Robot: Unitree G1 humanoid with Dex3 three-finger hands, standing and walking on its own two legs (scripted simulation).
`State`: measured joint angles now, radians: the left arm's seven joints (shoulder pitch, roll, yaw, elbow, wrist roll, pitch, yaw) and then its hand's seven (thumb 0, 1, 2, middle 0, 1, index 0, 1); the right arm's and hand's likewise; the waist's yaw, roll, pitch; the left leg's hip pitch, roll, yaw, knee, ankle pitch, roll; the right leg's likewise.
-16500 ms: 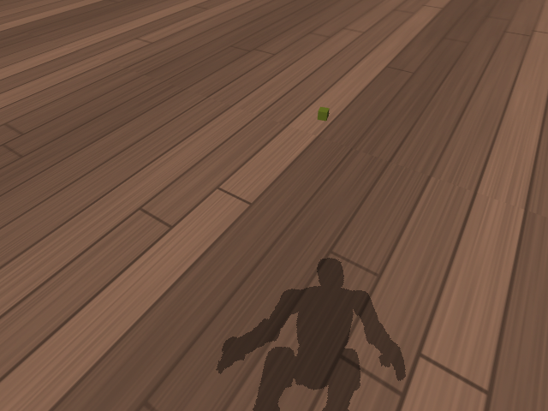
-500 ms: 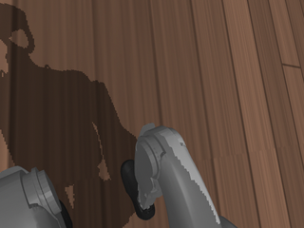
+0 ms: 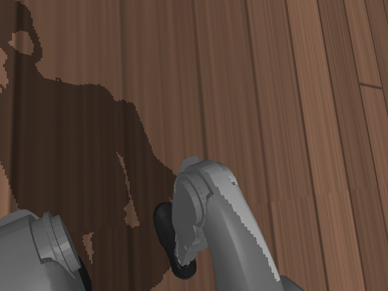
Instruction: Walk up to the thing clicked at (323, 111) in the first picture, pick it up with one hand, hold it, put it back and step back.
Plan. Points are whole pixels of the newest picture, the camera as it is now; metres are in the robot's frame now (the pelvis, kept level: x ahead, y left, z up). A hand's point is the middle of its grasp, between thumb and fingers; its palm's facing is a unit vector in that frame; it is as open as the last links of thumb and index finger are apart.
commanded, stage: close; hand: left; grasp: from above
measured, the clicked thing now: out of the picture +0.46 +0.30 -0.27
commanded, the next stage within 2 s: settle in 0.94 s
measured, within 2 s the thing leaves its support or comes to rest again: leaves its support in 1.34 s
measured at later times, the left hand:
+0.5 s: hand out of the picture +0.45 +0.32 -0.25, palm faces -0.44 -0.15 -0.88, open 9.7 cm
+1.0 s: hand out of the picture +0.44 +0.31 -0.24, palm faces -0.43 -0.08 -0.90, open 9.2 cm
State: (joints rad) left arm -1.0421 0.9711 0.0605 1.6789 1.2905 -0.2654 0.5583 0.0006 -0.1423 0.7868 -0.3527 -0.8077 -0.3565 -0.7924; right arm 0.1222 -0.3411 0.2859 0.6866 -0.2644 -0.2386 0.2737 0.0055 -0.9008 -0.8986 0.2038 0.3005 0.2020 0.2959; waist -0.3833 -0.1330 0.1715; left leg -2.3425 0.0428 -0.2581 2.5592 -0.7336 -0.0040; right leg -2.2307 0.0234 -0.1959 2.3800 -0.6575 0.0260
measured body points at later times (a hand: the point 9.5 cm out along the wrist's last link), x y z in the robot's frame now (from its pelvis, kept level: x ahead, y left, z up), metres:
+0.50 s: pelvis +0.00 +0.00 +0.00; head +0.28 +0.12 +0.33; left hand +0.47 +0.32 -0.20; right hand +0.04 -0.26 -0.04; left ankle +0.06 +0.13 -0.27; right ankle +0.11 -0.11 -0.27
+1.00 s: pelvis -0.01 +0.00 +0.00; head +0.26 +0.13 +0.34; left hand +0.46 +0.31 -0.19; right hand +0.06 -0.25 -0.06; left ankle +0.06 +0.13 -0.27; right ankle +0.11 -0.11 -0.27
